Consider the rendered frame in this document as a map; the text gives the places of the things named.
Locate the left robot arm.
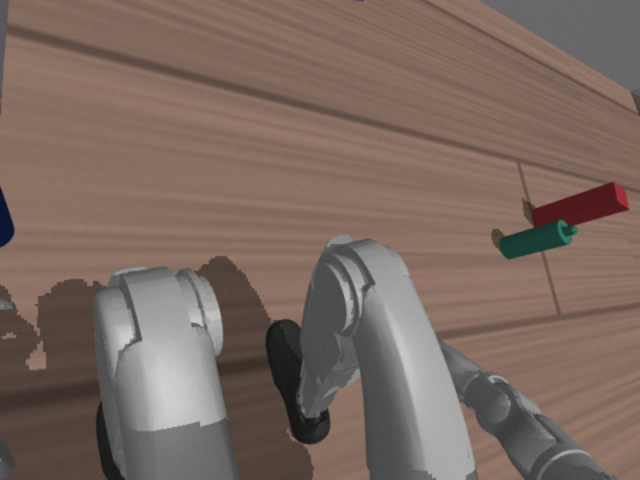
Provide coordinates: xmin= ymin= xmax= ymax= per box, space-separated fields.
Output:
xmin=0 ymin=438 xmax=16 ymax=480

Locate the left robot foot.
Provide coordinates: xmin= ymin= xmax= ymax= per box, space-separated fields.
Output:
xmin=96 ymin=401 xmax=126 ymax=480

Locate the right robot arm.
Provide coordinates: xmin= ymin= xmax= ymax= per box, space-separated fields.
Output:
xmin=464 ymin=372 xmax=621 ymax=480

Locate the right robot foot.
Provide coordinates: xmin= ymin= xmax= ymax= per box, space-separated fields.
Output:
xmin=266 ymin=319 xmax=330 ymax=444

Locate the right robot hand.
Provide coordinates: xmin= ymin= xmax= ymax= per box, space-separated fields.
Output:
xmin=438 ymin=340 xmax=487 ymax=403

